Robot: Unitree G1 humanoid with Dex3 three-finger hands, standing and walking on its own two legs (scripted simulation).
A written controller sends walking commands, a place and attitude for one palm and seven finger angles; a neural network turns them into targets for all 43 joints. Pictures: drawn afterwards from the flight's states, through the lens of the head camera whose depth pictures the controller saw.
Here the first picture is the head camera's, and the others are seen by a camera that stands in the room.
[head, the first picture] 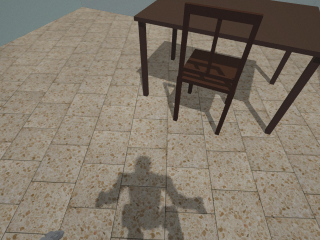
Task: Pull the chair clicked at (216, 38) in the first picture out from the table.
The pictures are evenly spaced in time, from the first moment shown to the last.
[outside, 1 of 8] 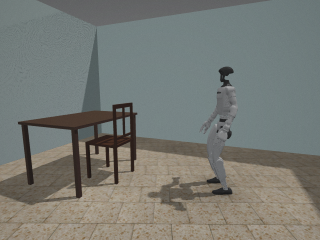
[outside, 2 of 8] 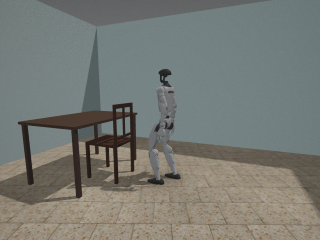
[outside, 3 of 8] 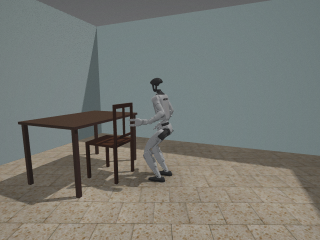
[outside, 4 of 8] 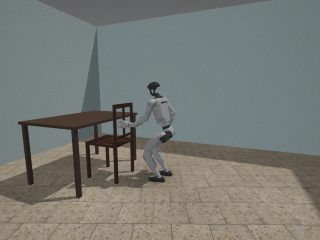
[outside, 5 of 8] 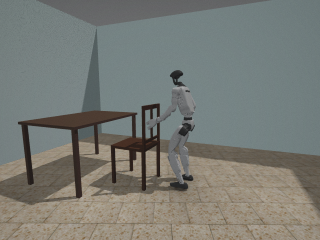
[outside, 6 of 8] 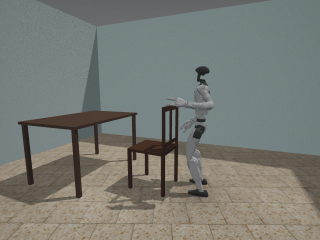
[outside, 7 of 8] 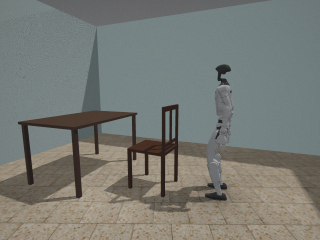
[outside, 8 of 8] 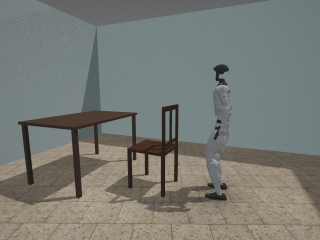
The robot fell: no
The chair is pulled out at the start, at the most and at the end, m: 0.00 0.61 0.61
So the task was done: yes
